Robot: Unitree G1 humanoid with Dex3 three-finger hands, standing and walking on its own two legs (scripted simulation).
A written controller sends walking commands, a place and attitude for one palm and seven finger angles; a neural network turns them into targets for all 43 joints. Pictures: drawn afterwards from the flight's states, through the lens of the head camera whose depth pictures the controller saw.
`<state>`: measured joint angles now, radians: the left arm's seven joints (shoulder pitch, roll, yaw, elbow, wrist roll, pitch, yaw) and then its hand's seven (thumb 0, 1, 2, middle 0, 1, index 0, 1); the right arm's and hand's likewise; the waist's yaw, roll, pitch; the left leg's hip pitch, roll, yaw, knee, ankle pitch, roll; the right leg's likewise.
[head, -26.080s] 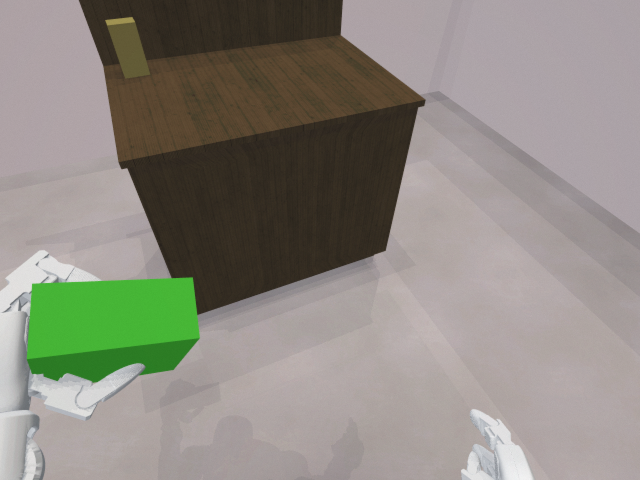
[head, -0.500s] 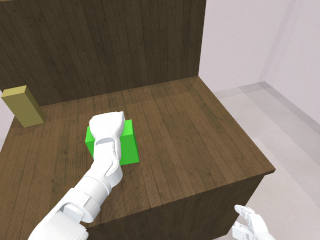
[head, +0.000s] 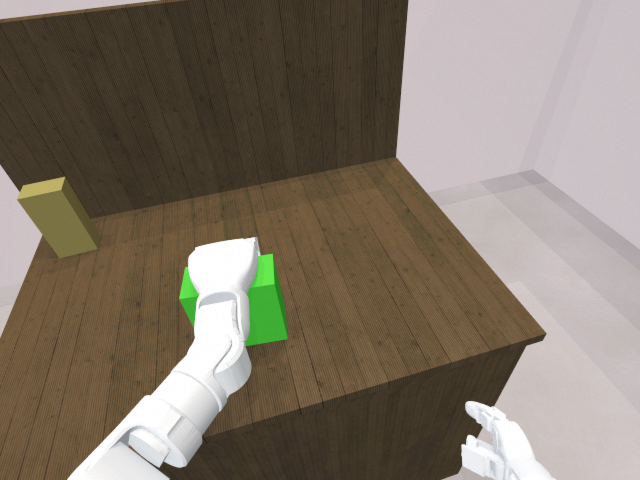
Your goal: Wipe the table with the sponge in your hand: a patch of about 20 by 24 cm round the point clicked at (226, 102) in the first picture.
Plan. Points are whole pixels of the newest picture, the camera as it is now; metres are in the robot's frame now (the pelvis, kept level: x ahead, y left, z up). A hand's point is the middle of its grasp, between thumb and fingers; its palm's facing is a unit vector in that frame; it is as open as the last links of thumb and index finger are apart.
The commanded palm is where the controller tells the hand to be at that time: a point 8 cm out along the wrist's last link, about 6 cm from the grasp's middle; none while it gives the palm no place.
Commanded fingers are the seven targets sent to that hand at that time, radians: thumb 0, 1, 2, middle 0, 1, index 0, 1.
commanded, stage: wipe back along the third lane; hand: left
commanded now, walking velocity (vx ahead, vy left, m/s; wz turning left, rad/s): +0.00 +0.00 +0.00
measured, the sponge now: (241, 313) +0.35 +0.16 +0.02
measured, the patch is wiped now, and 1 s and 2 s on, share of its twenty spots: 0.95 0.95 0.95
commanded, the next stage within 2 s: slide back across to the middle lane in 1.00 s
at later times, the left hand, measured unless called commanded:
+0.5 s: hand (237, 303) +0.33 +0.15 +0.07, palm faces +0.03 -0.07 -1.00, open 10.3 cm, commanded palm +0.28 +0.14 +0.10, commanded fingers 0.00 0.10 1.30 -1.20 -1.60 -1.20 -1.60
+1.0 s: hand (240, 307) +0.32 +0.15 +0.07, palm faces +0.02 -0.05 -1.00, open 10.3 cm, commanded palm +0.28 +0.13 +0.10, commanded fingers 0.00 0.10 1.30 -1.20 -1.60 -1.20 -1.60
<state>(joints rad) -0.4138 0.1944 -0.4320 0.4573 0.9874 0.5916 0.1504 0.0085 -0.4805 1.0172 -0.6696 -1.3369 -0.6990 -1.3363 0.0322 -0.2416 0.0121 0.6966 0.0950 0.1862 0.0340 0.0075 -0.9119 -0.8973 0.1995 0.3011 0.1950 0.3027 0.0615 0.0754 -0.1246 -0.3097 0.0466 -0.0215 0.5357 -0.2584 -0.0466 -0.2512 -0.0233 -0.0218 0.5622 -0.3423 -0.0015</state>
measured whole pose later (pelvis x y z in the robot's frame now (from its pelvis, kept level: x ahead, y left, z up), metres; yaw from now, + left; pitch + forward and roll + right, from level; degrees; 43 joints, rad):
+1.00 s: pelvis -0.01 -0.01 +0.00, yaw +0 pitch +1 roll +1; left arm -0.33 0.18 -0.46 0.35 1.01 0.62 0.13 0.01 -0.48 1.02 -0.67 -1.34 -0.70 -1.34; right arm 0.01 -0.24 0.01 0.69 0.10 0.19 0.05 0.01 -0.91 -0.90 0.20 0.30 0.19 0.30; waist 0.07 0.08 -0.12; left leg -0.31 0.05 -0.02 0.56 -0.26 -0.05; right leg -0.26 -0.02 -0.02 0.60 -0.35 -0.01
